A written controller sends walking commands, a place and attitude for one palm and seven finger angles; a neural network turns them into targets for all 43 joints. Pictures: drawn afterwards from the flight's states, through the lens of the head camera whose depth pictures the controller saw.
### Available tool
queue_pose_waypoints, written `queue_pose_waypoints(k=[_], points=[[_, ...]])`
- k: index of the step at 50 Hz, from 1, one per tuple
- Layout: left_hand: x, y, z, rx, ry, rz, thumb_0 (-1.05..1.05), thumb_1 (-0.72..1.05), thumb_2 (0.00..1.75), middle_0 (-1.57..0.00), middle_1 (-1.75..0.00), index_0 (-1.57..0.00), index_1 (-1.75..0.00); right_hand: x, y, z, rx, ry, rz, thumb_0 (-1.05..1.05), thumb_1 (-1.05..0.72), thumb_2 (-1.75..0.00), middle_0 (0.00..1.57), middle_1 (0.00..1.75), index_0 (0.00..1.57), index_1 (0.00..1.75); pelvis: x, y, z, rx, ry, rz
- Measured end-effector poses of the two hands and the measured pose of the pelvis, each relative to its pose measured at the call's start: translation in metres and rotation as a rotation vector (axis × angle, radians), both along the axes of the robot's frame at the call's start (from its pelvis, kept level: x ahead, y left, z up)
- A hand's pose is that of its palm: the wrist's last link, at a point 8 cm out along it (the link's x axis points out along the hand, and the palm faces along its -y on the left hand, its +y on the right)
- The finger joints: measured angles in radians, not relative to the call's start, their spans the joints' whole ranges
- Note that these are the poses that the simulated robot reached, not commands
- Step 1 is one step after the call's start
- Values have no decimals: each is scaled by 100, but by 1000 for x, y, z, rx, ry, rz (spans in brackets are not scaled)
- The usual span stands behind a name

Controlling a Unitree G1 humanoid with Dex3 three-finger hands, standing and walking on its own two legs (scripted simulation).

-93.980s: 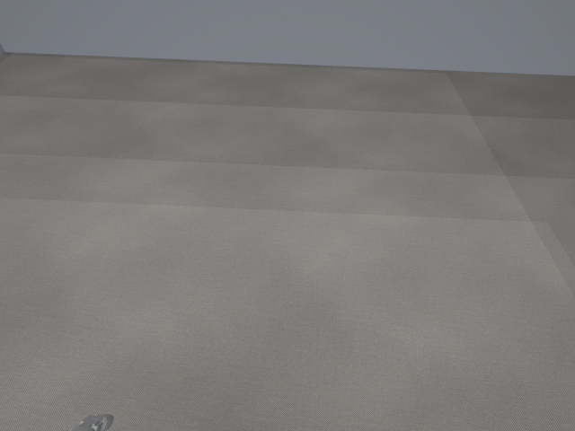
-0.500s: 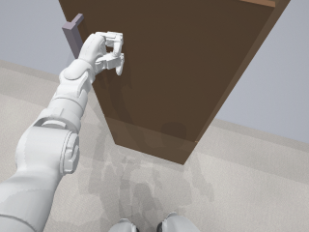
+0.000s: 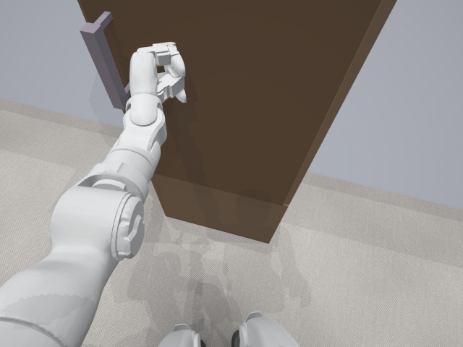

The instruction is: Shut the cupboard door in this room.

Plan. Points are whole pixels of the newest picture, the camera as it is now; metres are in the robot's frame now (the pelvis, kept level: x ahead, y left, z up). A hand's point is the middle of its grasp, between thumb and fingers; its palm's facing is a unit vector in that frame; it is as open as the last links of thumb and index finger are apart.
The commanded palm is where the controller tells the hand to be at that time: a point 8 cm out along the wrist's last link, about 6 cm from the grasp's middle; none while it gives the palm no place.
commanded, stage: pull the fist back off the door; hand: left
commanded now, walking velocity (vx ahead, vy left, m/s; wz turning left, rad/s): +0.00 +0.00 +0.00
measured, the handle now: (113, 64) +0.59 +0.13 +0.13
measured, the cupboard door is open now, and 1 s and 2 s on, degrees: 0 0 0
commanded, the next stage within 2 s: draw the hand back to the body in 0.50 s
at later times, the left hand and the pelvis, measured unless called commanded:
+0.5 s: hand (178, 110) +0.46 +0.03 +0.13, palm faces -0.06 -1.00 -0.02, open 3.1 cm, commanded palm +0.44 +0.08 +0.14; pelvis +0.03 +0.00 +0.03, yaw -2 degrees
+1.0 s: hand (127, 141) +0.39 +0.09 +0.16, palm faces -0.04 -1.00 -0.02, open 3.1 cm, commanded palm +0.36 +0.15 +0.17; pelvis +0.03 -0.01 +0.04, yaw -1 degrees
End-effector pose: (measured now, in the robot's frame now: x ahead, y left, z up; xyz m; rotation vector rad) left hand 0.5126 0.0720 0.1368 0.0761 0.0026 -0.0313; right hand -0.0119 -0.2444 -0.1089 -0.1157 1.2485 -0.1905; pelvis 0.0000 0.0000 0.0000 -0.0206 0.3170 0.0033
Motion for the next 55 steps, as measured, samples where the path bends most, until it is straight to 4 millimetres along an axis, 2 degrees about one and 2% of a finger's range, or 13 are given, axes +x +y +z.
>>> queue_pose_waypoints(k=[7,12,17,24,28,32,36,39,47,55], points=[[-6,-5,3,-72,2,-17,-1,92,96,-130,-150,-130,-150,-30,2,10,9,61,-52,0,-90,-90,20,30,20,30,6,0,11,9,-30,-34],[-16,-3,-2,-75,-29,-18,0,91,93,-130,-150,-130,-150,-28,-3,17,4,63,-76,0,-90,-90,20,30,20,30,14,-1,16,15,-54,-55],[-36,5,-10,-69,-36,-15,1,90,91,-130,-150,-130,-150,1,-9,19,0,6,-70,0,-90,-90,20,30,19,30,22,-2,22,16,-88,-62],[-64,9,-5,-65,-55,-25,2,90,90,-130,-150,-130,-150,74,-14,25,-5,-156,-7,0,-91,-90,20,30,19,30,30,-4,28,16,-135,-47],[-69,8,-2,-57,-37,-28,2,90,90,-131,-150,-130,-150,115,-13,30,-7,-246,41,0,-91,-90,20,30,19,30,30,-5,29,18,-154,-32],[-67,8,2,-59,-22,-22,2,90,90,-131,-150,-130,-150,143,-9,37,-6,-315,75,0,-91,-90,20,30,19,30,28,-7,29,20,-158,-23],[-67,15,9,-78,-51,-13,2,90,90,-131,-150,-130,-150,154,-6,41,7,-348,81,0,-91,-90,20,30,19,30,29,-9,30,25,-158,-34],[-76,28,12,-69,-70,-9,2,90,90,-130,-150,-130,-150,154,-5,42,26,-352,71,0,-91,-90,20,30,19,30,32,-10,32,28,-168,-44],[-122,68,15,-55,-48,-5,2,90,90,-130,-150,-130,-150,152,-4,45,29,-335,61,1,-90,-90,20,30,20,30,34,-10,39,22,-234,-36],[-162,92,32,-51,-62,-17,2,90,90,-130,-149,-129,-149,181,0,65,-1,-445,91,1,-90,-90,20,30,19,30,31,-7,44,17,-289,-24]])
